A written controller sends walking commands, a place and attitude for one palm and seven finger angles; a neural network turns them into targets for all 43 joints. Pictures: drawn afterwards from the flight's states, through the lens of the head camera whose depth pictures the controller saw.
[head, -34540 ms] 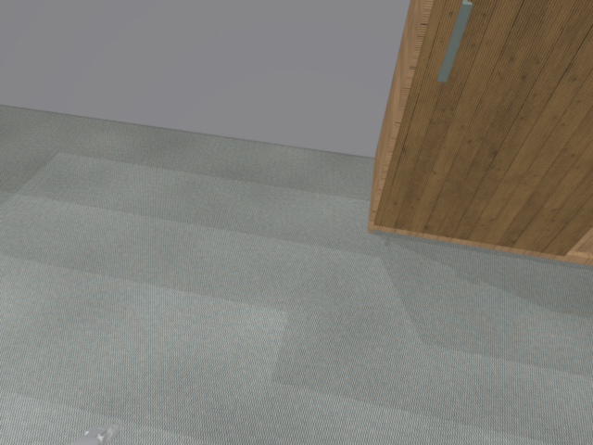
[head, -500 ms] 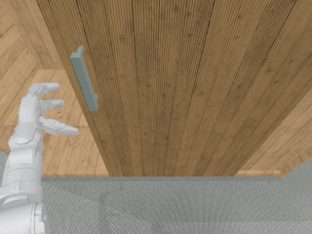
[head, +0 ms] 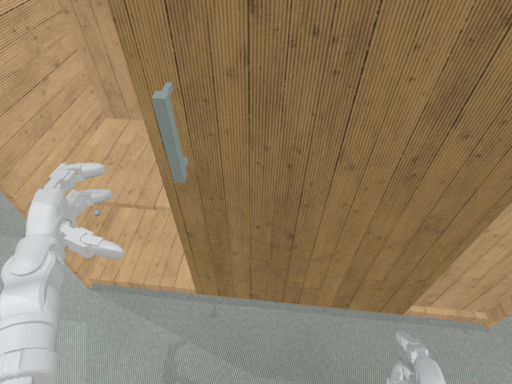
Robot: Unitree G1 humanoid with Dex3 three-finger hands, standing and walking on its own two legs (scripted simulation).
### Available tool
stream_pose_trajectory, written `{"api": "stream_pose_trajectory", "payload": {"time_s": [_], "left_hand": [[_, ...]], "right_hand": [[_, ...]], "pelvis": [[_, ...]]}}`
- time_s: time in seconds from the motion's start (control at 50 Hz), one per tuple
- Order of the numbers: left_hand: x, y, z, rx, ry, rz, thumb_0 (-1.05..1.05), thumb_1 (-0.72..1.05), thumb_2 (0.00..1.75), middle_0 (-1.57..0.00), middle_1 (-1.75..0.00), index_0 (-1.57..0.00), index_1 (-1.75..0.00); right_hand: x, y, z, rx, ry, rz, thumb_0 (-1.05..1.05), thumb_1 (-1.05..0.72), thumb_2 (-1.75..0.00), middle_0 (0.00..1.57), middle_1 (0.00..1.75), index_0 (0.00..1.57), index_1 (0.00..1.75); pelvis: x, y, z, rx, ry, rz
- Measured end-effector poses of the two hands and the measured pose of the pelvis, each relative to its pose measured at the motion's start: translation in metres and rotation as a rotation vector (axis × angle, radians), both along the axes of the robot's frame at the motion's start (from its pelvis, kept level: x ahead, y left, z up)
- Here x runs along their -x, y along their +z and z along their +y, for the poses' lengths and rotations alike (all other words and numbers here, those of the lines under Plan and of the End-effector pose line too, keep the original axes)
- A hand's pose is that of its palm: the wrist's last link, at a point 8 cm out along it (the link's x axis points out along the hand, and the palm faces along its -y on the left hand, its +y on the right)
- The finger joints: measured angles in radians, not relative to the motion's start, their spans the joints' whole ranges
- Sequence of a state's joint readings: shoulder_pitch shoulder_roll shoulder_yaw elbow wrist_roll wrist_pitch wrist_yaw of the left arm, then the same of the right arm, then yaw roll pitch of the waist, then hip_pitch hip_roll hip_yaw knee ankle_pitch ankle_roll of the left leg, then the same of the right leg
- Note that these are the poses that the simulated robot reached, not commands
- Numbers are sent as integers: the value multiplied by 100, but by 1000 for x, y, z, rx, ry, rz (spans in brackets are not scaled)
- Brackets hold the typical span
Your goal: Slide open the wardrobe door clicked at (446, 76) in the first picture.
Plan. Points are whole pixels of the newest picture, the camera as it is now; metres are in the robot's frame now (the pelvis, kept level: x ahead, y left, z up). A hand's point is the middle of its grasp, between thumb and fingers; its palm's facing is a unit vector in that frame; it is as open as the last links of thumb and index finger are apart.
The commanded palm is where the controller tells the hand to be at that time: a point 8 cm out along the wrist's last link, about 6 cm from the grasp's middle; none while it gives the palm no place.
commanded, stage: draw the hand back to the body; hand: left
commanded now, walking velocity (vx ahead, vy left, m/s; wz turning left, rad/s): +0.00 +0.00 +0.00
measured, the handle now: (174, 135) +0.53 +0.21 +0.10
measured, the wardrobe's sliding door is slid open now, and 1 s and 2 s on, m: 0.45 0.45 0.45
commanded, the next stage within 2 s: step back with the hand held close in 1.54 s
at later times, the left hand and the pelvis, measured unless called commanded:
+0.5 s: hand (62, 241) +0.25 +0.27 +0.15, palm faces +0.11 -0.99 -0.05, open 14.5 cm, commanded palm +0.21 +0.31 +0.15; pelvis -0.01 +0.01 +0.00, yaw -1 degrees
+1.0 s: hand (35, 251) +0.22 +0.27 +0.17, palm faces +0.44 -0.83 -0.33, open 10.4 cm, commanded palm +0.16 +0.31 +0.18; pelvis +0.01 +0.01 +0.02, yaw -2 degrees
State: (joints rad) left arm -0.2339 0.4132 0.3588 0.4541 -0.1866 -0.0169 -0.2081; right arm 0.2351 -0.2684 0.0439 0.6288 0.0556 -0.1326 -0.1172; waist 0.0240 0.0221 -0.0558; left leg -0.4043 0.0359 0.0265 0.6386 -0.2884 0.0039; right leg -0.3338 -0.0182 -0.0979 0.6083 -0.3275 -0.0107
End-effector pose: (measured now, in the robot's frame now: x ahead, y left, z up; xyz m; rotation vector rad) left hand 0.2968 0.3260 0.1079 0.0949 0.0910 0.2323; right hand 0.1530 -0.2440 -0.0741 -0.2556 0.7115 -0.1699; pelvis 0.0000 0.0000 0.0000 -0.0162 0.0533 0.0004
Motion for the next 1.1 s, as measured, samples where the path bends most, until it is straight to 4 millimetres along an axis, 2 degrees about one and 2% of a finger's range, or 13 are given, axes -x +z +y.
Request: {"api": "stream_pose_trajectory", "payload": {"time_s": [0.06,0.1,0.18,0.26,0.34,0.48,0.52,0.62,0.8,0.94,1.1], "left_hand": [[-3,11,-5,97,-110,-118,-1,-55,20,-25,-115,-25,-115],[-4,22,-7,102,-186,-183,-1,-55,20,-25,-115,-25,-115],[1,33,-2,89,-239,-183,-1,-55,20,-26,-115,-25,-115],[19,24,5,108,-209,-98,-1,-55,20,-26,-115,-25,-115],[44,21,1,99,-176,-104,-1,-55,20,-25,-115,-25,-115],[73,36,-5,62,-157,-198,-1,-52,21,-25,-113,-25,-113],[76,42,-3,-27,-88,-185,-1,-49,23,-25,-111,-25,-111],[91,48,-2,-158,85,-173,-1,-36,29,-25,-104,-25,-104],[119,59,-7,-265,186,-189,-1,-6,43,-24,-87,-24,-86],[122,77,-12,-323,196,-232,0,18,55,-23,-72,-23,-72],[129,83,-24,-360,158,-226,1,47,69,-23,-55,-22,-55]], "right_hand": [[3,1,1,14,-5,-5,1,-90,-90,20,30,20,30],[7,2,1,19,-16,-18,1,-90,-90,20,30,20,30],[13,4,0,-2,-42,-54,2,-90,-90,20,30,20,30],[16,5,2,-27,-43,-75,2,-90,-90,20,30,20,30],[14,7,8,-26,-13,-87,2,-90,-90,20,30,20,30],[-1,18,24,-21,41,-151,2,-90,-90,20,30,20,30],[-6,22,28,-18,62,-165,2,-90,-90,20,30,20,30],[-12,25,37,-33,84,-166,2,-90,-90,20,30,20,30],[-11,17,42,-34,94,-82,2,-90,-90,20,30,20,30],[-16,14,40,-49,85,-68,2,-90,-90,20,30,20,30],[-26,17,34,-58,74,-78,2,-90,-90,20,30,20,30]], "pelvis": [[1,0,0,2,-2,-14],[0,0,0,1,-11,-16],[-2,0,3,-4,-29,-17],[-2,1,8,-7,-34,-21],[1,2,11,-5,-30,-33],[7,4,12,2,-11,-71],[9,5,12,4,-8,-83],[14,10,15,-2,-14,-98],[6,16,16,-7,-18,-130],[-2,17,16,-12,-22,-148],[-10,18,11,-13,-31,-150]]}}
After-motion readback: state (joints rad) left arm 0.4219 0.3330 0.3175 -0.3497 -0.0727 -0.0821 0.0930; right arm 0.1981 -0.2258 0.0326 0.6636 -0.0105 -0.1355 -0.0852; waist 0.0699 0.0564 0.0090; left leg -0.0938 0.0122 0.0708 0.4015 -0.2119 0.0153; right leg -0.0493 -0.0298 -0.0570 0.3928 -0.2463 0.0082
